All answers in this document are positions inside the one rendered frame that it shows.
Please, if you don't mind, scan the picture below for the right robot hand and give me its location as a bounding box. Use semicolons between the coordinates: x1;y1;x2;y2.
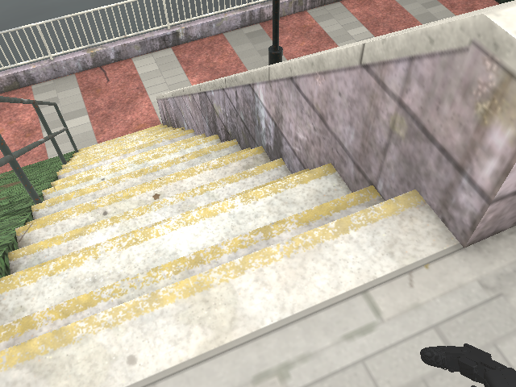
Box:
420;343;516;387

